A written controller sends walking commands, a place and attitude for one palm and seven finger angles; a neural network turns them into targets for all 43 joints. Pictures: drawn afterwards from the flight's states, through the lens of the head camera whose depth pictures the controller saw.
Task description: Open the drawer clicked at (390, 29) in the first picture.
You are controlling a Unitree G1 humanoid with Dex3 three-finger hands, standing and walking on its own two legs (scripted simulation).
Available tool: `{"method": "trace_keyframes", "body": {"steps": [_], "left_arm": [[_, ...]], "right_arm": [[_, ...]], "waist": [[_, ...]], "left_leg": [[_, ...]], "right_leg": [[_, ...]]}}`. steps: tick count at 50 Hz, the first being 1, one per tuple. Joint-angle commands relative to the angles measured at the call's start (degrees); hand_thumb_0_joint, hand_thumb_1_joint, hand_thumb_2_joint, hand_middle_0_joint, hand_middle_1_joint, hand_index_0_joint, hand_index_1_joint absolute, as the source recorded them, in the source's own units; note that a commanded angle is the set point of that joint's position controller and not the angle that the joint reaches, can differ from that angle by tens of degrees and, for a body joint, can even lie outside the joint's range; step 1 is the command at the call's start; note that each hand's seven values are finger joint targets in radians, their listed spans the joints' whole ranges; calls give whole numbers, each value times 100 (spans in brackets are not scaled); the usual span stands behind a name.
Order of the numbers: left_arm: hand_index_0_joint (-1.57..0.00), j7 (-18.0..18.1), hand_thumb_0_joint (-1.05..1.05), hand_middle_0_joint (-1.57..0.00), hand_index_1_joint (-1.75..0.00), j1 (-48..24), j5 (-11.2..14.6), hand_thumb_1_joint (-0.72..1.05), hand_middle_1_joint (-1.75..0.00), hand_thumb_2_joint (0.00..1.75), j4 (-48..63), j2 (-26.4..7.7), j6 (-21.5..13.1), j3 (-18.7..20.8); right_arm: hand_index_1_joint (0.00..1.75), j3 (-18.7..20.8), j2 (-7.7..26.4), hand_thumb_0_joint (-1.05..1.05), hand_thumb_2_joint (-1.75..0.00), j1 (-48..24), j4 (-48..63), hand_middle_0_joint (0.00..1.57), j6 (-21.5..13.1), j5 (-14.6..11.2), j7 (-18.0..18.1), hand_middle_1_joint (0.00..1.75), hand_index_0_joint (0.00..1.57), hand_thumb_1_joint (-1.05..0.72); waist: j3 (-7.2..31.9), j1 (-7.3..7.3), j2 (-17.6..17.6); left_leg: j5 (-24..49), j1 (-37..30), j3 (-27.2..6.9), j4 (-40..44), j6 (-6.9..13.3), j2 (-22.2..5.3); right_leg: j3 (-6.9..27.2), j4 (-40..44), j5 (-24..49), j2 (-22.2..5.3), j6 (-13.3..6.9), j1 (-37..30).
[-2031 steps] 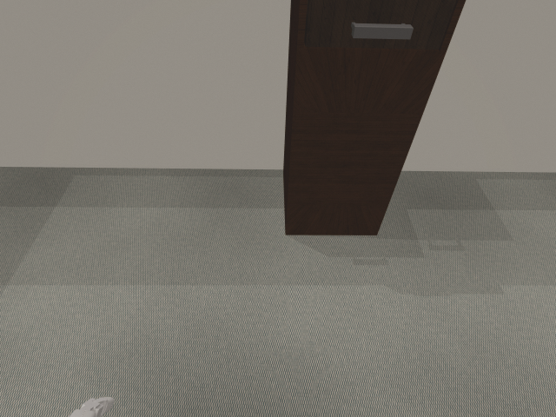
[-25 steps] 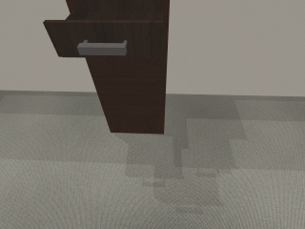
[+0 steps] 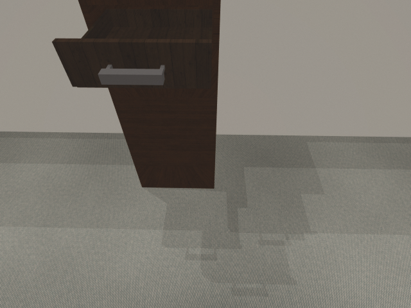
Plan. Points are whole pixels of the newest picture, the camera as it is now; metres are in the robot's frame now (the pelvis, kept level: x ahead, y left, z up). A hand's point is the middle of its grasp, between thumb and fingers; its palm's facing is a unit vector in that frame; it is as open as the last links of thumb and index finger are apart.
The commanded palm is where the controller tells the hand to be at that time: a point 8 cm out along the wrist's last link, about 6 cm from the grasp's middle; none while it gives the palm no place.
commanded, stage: let the arm hang, fingers relaxed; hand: left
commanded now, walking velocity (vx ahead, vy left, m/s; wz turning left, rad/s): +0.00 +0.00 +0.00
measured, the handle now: (134, 72) +0.62 +0.20 +0.15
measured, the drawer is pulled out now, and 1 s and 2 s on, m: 0.26 0.26 0.26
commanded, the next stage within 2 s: look to check the result in 0.08 s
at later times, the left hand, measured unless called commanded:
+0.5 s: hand out of the picture -0.02 +0.17 -0.17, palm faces +0.04 -0.98 -0.21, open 7.4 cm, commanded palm none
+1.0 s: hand out of the picture +0.02 +0.20 -0.17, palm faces +0.02 -0.97 -0.24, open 7.4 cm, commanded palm none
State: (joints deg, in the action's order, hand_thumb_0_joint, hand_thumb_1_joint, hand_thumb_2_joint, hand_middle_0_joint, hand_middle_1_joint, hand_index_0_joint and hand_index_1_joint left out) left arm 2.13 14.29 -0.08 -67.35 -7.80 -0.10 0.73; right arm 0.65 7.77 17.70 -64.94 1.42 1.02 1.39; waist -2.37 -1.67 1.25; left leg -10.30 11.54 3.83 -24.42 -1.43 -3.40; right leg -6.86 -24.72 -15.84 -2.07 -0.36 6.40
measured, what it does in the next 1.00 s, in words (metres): stands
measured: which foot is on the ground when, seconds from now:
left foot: down 0.00-1.00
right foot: down 0.00-1.00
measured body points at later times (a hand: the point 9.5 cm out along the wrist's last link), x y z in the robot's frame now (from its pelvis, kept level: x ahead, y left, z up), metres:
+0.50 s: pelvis +0.01 +0.00 +0.00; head +0.02 -0.01 +0.45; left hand -0.02 +0.23 -0.16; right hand +0.00 -0.22 -0.17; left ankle +0.03 +0.14 -0.74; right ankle -0.02 -0.11 -0.74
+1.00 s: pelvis +0.00 +0.00 +0.00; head +0.02 -0.01 +0.45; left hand +0.02 +0.25 -0.15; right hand +0.01 -0.24 -0.16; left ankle +0.03 +0.14 -0.74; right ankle -0.02 -0.11 -0.74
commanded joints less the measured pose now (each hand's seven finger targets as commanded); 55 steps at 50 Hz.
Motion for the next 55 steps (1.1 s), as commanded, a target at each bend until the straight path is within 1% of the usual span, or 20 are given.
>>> {"method": "trace_keyframes", "body": {"steps": [1, 4, 8, 12, 14, 18, 20, 22, 24, 27, 31, 34, 36, 40, 41, 44, 45, 49, 51, 55], "left_arm": [[-20, 18, 0, -20, -30, 563, -19, 90, -30, 90, 26, -660, -34, 132], [-20, 18, 0, -20, -30, 578, -20, 90, -30, 90, 45, -668, -28, 147], [-20, 16, 0, -20, -30, 613, -20, 90, -30, 90, 20, -639, -28, 138], [-20, 19, 0, -20, -30, 644, -20, 90, -30, 90, 12, -632, -33, 143], [-20, 22, 0, -20, -30, 655, -30, 90, -30, 90, 19, -674, -41, 155], [-20, 19, 0, -20, -30, 648, -29, 90, -30, 90, 13, -658, -46, 151], [-20, 23, 0, -20, -30, 641, -37, 90, -30, 90, 33, -693, -47, 159], [-20, 22, 0, -20, -30, 648, -35, 90, -30, 90, 25, -682, -48, 143], [-20, 26, 0, -20, -30, 629, -43, 90, -30, 90, 60, -747, -65, 157], [-20, 18, 0, -20, -30, 590, -39, 90, -30, 90, 75, -761, -70, 159], [-20, 13, 0, -20, -30, 521, -39, 90, -30, 90, 104, -820, -79, 159], [-20, 8, 0, -20, -30, 455, -48, 90, -30, 90, 155, -919, -94, 184], [-20, 0, 0, -20, -30, 397, -42, 90, -30, 90, 157, -926, -94, 180], [-20, -10, 0, -20, -30, 287, -44, 90, -30, 90, 180, -1034, -106, 198], [-20, -11, 0, -20, -30, 263, -45, 90, -30, 90, 189, -1028, -103, 198], [-20, -15, 0, -20, -30, 221, -50, 90, -30, 90, 205, -1121, -108, 212], [-20, -22, 0, -20, -30, 181, -45, 90, -30, 90, 201, -1113, -100, 203], [-20, -31, 0, -20, -30, 113, -52, 90, -30, 90, 227, -1220, -112, 217], [-20, -37, 0, -20, -30, 50, -43, 90, -30, 90, 229, -1250, -115, 206], [-20, -45, 0, -20, -30, -58, -50, 90, -30, 90, 255, -1344, -116, 209]], "right_arm": [[30, 91, 450, 0, -90, 379, 104, 20, -62, 3, 53, 30, 20, -90], [30, 102, 472, 0, -90, 398, 108, 20, -57, -8, 58, 30, 20, -90], [30, 108, 456, 0, -90, 426, 102, 20, -52, -4, 61, 30, 20, -90], [30, 109, 484, 0, -90, 412, 95, 20, -62, -4, 69, 30, 20, -90], [30, 126, 533, 0, -90, 373, 118, 20, -63, -18, 69, 30, 20, -90], [30, 124, 542, 0, -90, 342, 116, 20, -80, -15, 74, 30, 20, -90], [30, 140, 562, 0, -90, 292, 128, 20, -73, -17, 70, 30, 20, -90], [30, 132, 571, 0, -90, 266, 139, 20, -71, -13, 69, 30, 20, -90], [30, 148, 632, 0, -90, 222, 147, 20, -72, -21, 66, 30, 20, -90], [30, 149, 624, 0, -90, 174, 152, 20, -79, -12, 62, 30, 20, -90], [30, 152, 676, 0, -90, 92, 166, 20, -85, -8, 59, 30, 20, -90], [30, 170, 791, 0, -90, 50, 195, 20, -96, -17, 60, 30, 20, -90], [30, 158, 784, 0, -90, 9, 185, 20, -110, -9, 59, 30, 20, -90], [30, 176, 889, 0, -90, -62, 215, 20, -124, -14, 60, 30, 20, -90], [30, 177, 907, 0, -90, -84, 204, 20, -121, -12, 59, 30, 20, -90], [30, 190, 1000, 0, -90, -136, 220, 20, -123, -17, 53, 30, 20, -90], [30, 180, 1000, 0, -90, -172, 214, 20, -125, -7, 49, 30, 20, -90], [30, 193, 1101, 0, -90, -240, 244, 20, -127, -15, 44, 30, 20, -90], [30, 191, 1124, 0, -90, -260, 230, 20, -131, -9, 38, 30, 20, -90], [30, 207, 1221, 0, -90, -351, 240, 20, -127, -9, 25, 30, 20, -90]], "waist": [[-279, 85, 25], [-282, 90, 99], [-317, 70, -63], [-252, 68, 27], [-281, 76, -59], [-217, 65, -36], [-304, 69, -141], [-356, 72, -109], [-269, 73, -95], [-303, 72, -137], [-288, 80, -69], [-211, 84, -89], [-196, 86, 28], [-161, 86, -66], [-229, 89, -65], [-161, 99, -58], [-170, 97, 24], [-152, 107, -93], [-93, 96, -94], [-166, 91, -67]], "left_leg": [[514, -69, -319, 372, 201, -310], [488, -80, -344, 374, 204, -315], [430, -115, -344, 389, 209, -310], [468, -169, -347, 397, 217, -328], [497, -184, -356, 402, 227, -344], [569, -239, -348, 415, 233, -349], [558, -211, -353, 414, 233, -351], [516, -226, -350, 429, 239, -349], [559, -268, -356, 400, 240, -353], [570, -245, -337, 423, 229, -352], [603, -266, -339, 430, 224, -358], [654, -297, -344, 431, 227, -373], [696, -288, -347, 463, 226, -375], [747, -325, -371, 492, 231, -395], [694, -294, -369, 512, 225, -390], [700, -341, -394, 533, 232, -395], [651, -332, -383, 553, 227, -399], [662, -382, -415, 585, 233, -409], [680, -406, -404, 588, 225, -414], [578, -394, -407, 648, 220, -427]], "right_leg": [[495, 673, 616, -523, -139, 402], [470, 680, 507, -491, -142, 426], [483, 720, 405, -499, -136, 496], [489, 697, 468, -485, -136, 467], [483, 711, 493, -476, -137, 494], [479, 678, 614, -486, -123, 450], [473, 710, 587, -491, -121, 490], [508, 738, 552, -495, -122, 543], [526, 748, 629, -490, -136, 489], [511, 759, 684, -513, -125, 473], [527, 770, 776, -519, -135, 441], [534, 785, 847, -509, -143, 370], [553, 782, 924, -534, -145, 321], [548, 804, 990, -531, -151, 269], [552, 832, 925, -529, -148, 289], [555, 854, 885, -527, -158, 252], [565, 862, 829, -539, -154, 260], [583, 904, 826, -530, -158, 264], [577, 912, 885, -554, -154, 217], [599, 966, 747, -555, -152, 273]]}}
